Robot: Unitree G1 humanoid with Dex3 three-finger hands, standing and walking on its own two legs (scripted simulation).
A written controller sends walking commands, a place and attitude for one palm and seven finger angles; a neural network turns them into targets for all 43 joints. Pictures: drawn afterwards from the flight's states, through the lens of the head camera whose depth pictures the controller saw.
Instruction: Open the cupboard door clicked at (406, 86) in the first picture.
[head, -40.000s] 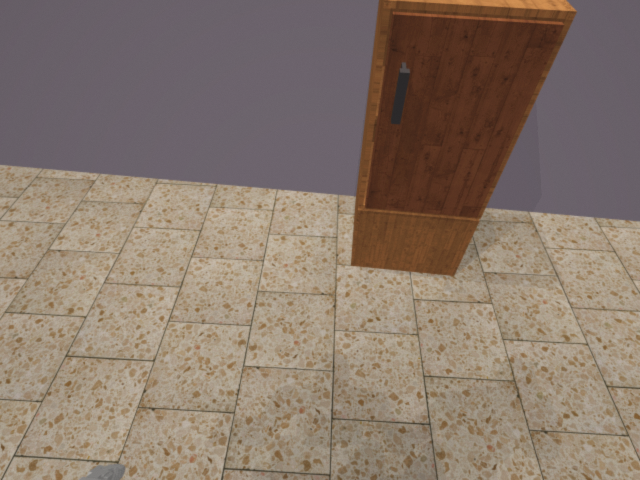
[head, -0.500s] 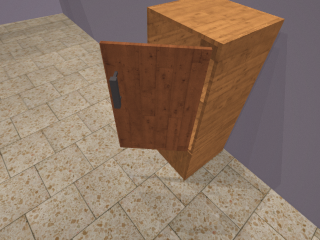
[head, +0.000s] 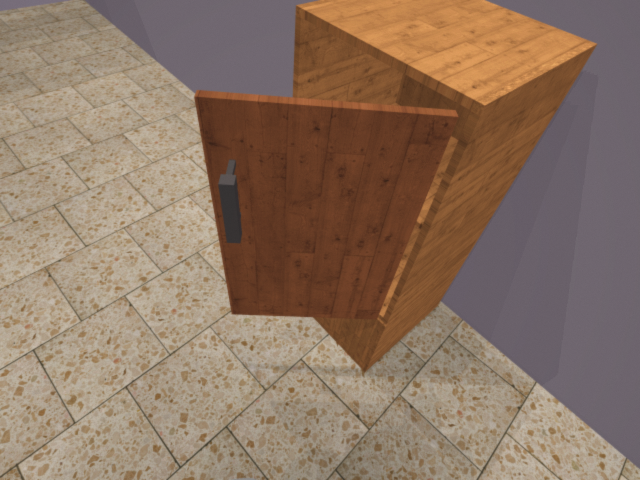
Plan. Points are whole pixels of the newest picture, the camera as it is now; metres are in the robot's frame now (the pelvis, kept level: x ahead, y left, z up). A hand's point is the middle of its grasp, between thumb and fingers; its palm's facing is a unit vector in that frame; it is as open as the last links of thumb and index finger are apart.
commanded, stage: come to a stop and stand still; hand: left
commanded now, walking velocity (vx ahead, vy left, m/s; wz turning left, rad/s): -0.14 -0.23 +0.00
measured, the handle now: (233, 202) +0.52 +0.18 +0.02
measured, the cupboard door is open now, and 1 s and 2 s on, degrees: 49 49 49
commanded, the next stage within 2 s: look again from close up in 1.34 s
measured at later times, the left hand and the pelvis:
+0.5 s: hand out of the picture +0.06 +0.14 -0.16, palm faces -0.01 -0.98 -0.20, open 7.3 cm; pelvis -0.02 -0.03 +0.01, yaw -1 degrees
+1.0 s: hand out of the picture -0.05 +0.17 -0.17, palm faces +0.05 -0.98 -0.21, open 7.4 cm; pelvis -0.04 -0.02 +0.01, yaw +1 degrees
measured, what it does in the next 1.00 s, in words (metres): steps on the spot: right foot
